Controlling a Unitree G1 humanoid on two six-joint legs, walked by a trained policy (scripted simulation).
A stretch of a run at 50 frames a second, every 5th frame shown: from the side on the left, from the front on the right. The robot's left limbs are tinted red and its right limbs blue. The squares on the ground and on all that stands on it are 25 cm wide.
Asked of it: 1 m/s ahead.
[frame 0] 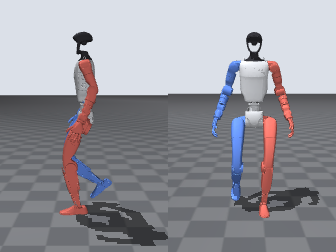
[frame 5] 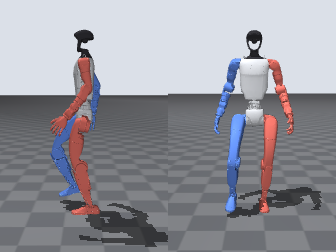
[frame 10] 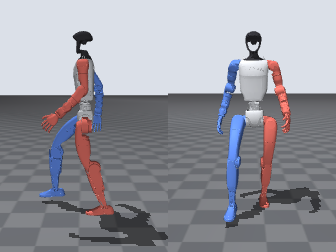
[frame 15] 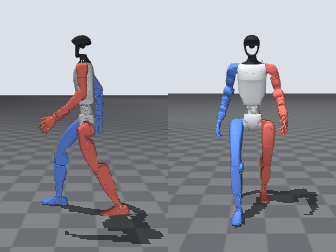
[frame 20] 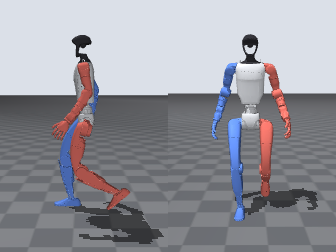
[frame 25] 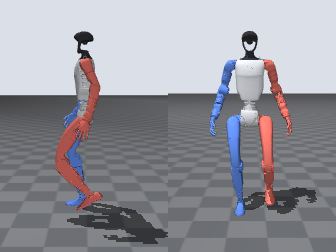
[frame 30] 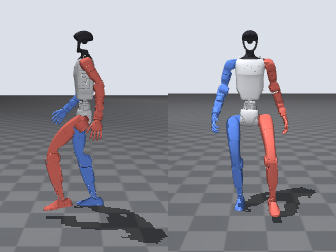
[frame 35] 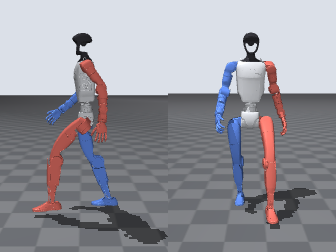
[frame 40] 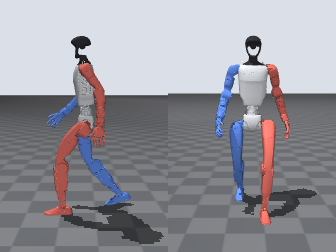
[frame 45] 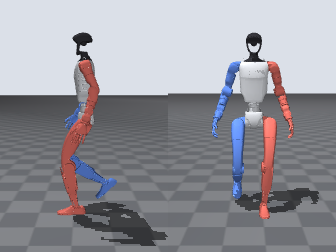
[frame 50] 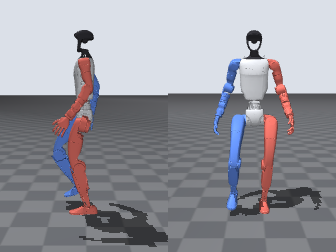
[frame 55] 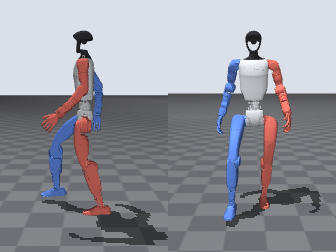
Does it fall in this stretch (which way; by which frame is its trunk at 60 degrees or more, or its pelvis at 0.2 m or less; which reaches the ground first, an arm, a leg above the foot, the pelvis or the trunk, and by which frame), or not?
no
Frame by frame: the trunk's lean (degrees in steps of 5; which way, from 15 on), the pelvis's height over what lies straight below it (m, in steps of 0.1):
0: 0, 0.8
5: 0, 0.8
10: 0, 0.8
15: 5, 0.7
20: 5, 0.7
25: 0, 0.8
30: 0, 0.8
35: 5, 0.8
40: 5, 0.7
45: 5, 0.8
50: 0, 0.8
55: 0, 0.8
